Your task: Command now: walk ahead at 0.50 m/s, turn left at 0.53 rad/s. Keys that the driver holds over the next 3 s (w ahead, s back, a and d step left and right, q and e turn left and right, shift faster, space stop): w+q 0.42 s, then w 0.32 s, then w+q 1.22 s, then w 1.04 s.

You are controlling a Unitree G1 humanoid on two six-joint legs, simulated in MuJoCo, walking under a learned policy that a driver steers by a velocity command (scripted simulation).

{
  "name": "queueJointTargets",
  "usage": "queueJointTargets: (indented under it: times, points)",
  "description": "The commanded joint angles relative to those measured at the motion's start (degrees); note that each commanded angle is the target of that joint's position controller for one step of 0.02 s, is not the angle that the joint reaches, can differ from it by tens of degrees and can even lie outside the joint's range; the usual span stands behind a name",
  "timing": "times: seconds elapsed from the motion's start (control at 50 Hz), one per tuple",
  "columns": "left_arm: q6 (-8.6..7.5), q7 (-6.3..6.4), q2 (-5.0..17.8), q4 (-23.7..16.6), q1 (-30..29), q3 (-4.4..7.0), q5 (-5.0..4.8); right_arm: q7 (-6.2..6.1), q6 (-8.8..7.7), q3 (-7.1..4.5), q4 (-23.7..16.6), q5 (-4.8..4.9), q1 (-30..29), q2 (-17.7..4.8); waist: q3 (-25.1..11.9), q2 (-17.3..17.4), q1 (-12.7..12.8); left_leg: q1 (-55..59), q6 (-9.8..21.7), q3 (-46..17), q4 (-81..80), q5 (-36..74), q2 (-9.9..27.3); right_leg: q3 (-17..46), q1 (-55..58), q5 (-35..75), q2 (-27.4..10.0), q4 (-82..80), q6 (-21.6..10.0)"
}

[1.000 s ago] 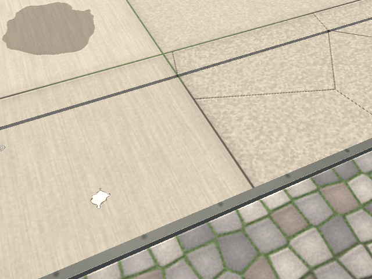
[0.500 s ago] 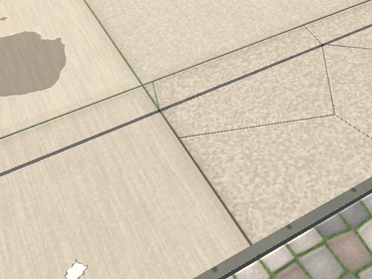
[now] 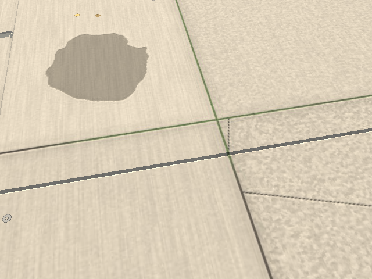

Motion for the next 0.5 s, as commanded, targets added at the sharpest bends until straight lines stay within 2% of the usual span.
queueJointTargets:
  times: [0.02, 0.04, 0.06, 0.08, 0.1, 0.12, 0.16, 0.2, 0.24, 0.32, 0.42, 0.46, 0.5]
  points:
    - [0.64, -0.04, 11.49, -3.29, -0.43, 2.46, -0.15, -0.77, -0.87, -3.29, 2.39, -0.79, 18.10, -8.08, -9.32, -4.90, -10.48, 20.44, 5.29, -1.40, -7.28, -3.42, -4.03, 2.13, -6.31, 63.60, -14.80, 30.11, -3.77]
    - [0.44, -0.56, 8.65, -5.58, -0.93, 1.89, -0.18, -1.45, -1.03, -4.93, 3.03, -1.17, 22.67, -13.51, -14.21, 2.61, -11.55, 33.35, 9.14, -18.55, -8.52, -5.64, 9.39, 2.39, -20.58, 30.68, -11.09, 48.46, -2.23]
    - [0.00, -1.82, 5.94, -10.17, -1.79, 1.63, -1.24, -1.38, -0.32, -5.75, 1.66, -0.20, 20.44, -17.36, -17.33, 12.83, -7.69, 45.46, 18.74, -50.80, -17.21, -4.82, 21.43, 10.43, -43.86, -6.32, 2.54, 66.19, 0.55]
    - [-0.69, -2.12, 9.18, -11.43, -9.07, 2.01, -0.38, -1.67, 0.28, -5.31, 1.86, 0.96, 19.20, -15.66, -10.85, 1.45, -8.49, 41.13, 16.07, -43.99, -19.79, -4.77, 19.77, 18.66, -50.83, -0.34, -2.16, 65.00, -0.25]
    - [-1.49, -2.44, 8.91, -12.51, -10.59, 1.86, -1.07, -2.00, 0.22, -4.63, 1.62, 1.25, 16.08, -13.32, -5.83, -0.07, -6.49, 34.10, 13.61, -37.55, -20.99, -0.99, 18.41, 18.72, -50.17, 5.15, -4.19, 60.37, -0.42]
    - [-1.59, -2.26, 8.68, -11.59, -9.14, 1.92, -1.06, -2.07, -0.10, -3.93, 1.48, 1.15, 13.63, -10.74, -2.32, -4.14, -3.40, 27.56, 10.84, -32.29, -22.04, 6.64, 15.63, 18.59, -46.66, 7.37, -5.89, 54.99, -0.06]
    - [0.59, -2.30, 7.59, -11.33, -7.26, 1.74, 1.00, -2.54, -1.28, -3.10, 1.00, 1.85, 11.92, -9.04, -2.19, -2.83, -0.56, 20.98, 8.42, -24.95, -22.47, 15.52, 10.75, 18.79, -39.99, 8.01, -7.39, 49.07, 1.76]
    - [2.35, -2.77, 7.01, -12.27, -7.89, 1.68, 1.56, -2.51, -2.41, -3.18, 1.35, 2.23, 13.81, -10.31, -2.74, -1.20, 0.01, 19.50, 8.22, -22.70, -22.54, 21.03, 8.65, 17.67, -39.52, 8.65, -7.12, 45.87, 3.30]
    - [3.02, -3.06, 7.13, -14.23, -12.16, 1.62, 1.43, -2.45, -2.65, -3.44, 1.54, 2.12, 16.45, -11.74, -2.04, 0.24, -1.05, 19.26, 7.20, -21.88, -22.95, 22.43, 7.29, 16.73, -41.97, 12.46, -7.08, 41.43, 4.39]
    - [3.31, -3.31, 7.86, -18.17, -21.98, 1.41, 1.09, -2.36, -2.20, -3.39, 1.56, 1.94, 21.98, -11.98, -1.18, 2.43, -4.74, 23.78, 4.65, -23.64, -22.58, 22.63, 6.49, 16.45, -47.50, 19.83, -6.07, 31.83, 4.98]
    - [2.68, -3.84, 7.94, -22.09, -30.78, 0.47, 0.64, -2.90, -1.89, -3.39, 1.12, 1.40, 26.10, -12.64, -0.84, 3.54, -7.75, 30.67, 4.59, -26.45, -19.75, 24.95, 7.19, 16.74, -49.03, 23.12, -3.27, 21.53, 3.94]
    - [2.11, -4.03, 8.19, -23.17, -32.11, 0.13, 0.41, -3.29, -2.00, -3.31, 1.03, 1.10, 26.50, -12.84, -0.69, 4.13, -7.93, 32.64, 4.07, -26.74, -18.68, 27.38, 8.23, 16.34, -46.82, 23.51, -2.40, 17.02, 2.57]
    - [1.54, -3.93, 9.03, -22.81, -28.77, 0.24, 0.32, -3.68, -2.35, -3.20, 0.69, 0.99, 24.78, -13.16, -0.97, 4.70, -5.74, 31.49, 2.07, -26.46, -17.28, 31.38, 9.06, 16.39, -38.60, 22.65, -1.42, 12.19, 0.43]
Next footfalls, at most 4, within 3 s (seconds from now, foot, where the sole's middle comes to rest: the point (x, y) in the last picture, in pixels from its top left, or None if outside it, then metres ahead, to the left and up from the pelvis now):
0.02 left None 0.15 0.06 -0.76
0.56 right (209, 260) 0.52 -0.03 -0.76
1.14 left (131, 212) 0.69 0.27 -0.76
1.68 right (123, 139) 1.04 0.35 -0.76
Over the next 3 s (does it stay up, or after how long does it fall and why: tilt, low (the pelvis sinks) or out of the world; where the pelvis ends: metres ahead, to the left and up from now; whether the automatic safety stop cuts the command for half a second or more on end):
stays up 1.20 0.89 0.02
